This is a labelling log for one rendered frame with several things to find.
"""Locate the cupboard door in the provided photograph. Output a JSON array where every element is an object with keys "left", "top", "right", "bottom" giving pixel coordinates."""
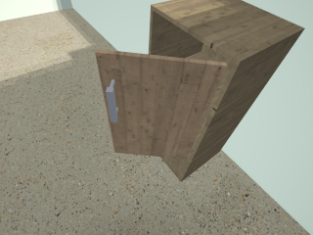
[{"left": 95, "top": 49, "right": 227, "bottom": 160}]

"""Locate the handle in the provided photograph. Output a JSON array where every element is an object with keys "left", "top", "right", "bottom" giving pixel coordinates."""
[{"left": 106, "top": 79, "right": 118, "bottom": 122}]

